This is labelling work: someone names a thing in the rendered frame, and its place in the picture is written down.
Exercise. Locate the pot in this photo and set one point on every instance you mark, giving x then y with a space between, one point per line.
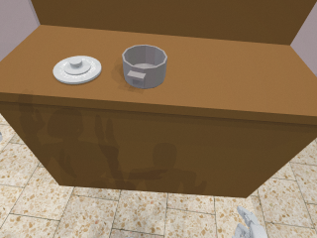
144 66

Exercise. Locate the knob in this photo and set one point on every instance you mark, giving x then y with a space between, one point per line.
76 62

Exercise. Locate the table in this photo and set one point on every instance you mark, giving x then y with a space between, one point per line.
236 105

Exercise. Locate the lid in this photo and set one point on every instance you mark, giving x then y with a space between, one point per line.
68 74

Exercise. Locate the right robot hand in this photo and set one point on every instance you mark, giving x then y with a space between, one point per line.
255 230

